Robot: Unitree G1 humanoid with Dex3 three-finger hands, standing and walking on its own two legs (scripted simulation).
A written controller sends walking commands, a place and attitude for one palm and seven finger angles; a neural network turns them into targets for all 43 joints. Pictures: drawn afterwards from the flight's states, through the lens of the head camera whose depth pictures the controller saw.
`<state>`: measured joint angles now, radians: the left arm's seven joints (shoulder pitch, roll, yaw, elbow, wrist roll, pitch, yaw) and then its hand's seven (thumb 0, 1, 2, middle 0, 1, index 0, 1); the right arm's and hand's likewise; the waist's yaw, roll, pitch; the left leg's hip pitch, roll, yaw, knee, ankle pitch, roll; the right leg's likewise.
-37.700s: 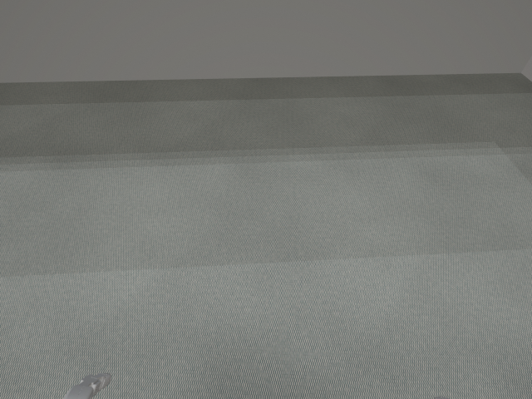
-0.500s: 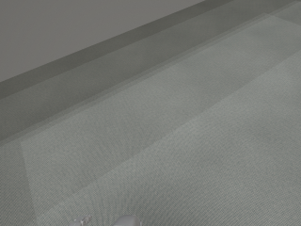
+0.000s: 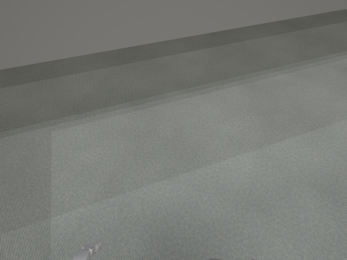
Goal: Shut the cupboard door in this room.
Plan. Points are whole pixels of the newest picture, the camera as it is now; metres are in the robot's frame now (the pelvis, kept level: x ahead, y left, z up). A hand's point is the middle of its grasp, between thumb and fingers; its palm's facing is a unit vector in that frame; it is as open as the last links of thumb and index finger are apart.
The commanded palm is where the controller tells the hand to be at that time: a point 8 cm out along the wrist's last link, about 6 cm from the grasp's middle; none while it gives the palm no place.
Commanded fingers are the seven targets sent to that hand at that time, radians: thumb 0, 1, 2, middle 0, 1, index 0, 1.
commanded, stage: turn or walk to find it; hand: left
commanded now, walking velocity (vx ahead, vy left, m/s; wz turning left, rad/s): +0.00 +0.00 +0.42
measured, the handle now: out of the picture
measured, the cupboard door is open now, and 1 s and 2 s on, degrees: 94 88 87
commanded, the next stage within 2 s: none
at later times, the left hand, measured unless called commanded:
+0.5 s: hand out of the picture +0.05 +0.16 -0.15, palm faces +0.28 -0.94 -0.19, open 7.1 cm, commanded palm none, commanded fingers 0.00 0.90 0.90 -0.20 -0.30 -0.20 -0.30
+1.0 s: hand out of the picture +0.03 +0.15 -0.15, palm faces +0.42 -0.88 -0.24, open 7.3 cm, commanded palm none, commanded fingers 0.00 0.90 0.90 -0.20 -0.30 -0.20 -0.30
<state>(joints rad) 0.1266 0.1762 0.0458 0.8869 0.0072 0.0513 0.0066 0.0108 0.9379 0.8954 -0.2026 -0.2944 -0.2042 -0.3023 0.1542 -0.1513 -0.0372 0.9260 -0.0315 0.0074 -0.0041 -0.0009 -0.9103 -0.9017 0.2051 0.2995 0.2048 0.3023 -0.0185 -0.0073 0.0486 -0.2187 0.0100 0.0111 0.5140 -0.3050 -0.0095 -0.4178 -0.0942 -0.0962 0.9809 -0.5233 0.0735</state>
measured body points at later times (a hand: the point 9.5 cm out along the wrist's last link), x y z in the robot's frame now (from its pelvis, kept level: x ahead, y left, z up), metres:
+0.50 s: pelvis +0.01 -0.03 +0.00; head +0.05 -0.02 +0.45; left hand +0.03 +0.21 -0.14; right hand +0.14 -0.26 -0.15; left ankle -0.04 +0.10 -0.70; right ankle +0.03 -0.13 -0.73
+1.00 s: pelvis +0.01 -0.06 -0.01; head +0.05 -0.06 +0.44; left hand +0.01 +0.20 -0.14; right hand +0.15 -0.28 -0.17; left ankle -0.04 +0.07 -0.72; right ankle +0.07 -0.15 -0.74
